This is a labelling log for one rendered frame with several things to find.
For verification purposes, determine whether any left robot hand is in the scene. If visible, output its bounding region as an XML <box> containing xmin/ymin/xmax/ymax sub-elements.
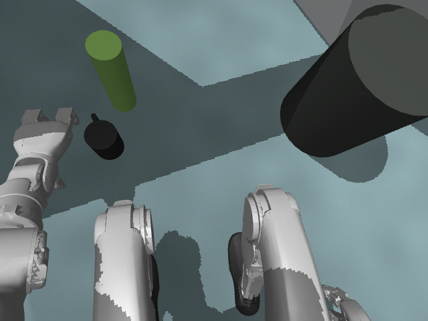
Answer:
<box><xmin>13</xmin><ymin>107</ymin><xmax>80</xmax><ymax>189</ymax></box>

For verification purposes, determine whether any right robot hand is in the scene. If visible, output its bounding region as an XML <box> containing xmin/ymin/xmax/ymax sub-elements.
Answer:
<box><xmin>321</xmin><ymin>284</ymin><xmax>371</xmax><ymax>321</ymax></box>

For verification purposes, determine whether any right robot foot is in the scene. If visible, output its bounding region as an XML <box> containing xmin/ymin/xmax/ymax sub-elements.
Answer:
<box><xmin>228</xmin><ymin>232</ymin><xmax>260</xmax><ymax>316</ymax></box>

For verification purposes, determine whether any left robot arm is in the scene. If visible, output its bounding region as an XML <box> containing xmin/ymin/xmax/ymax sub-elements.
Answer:
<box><xmin>0</xmin><ymin>153</ymin><xmax>58</xmax><ymax>321</ymax></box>

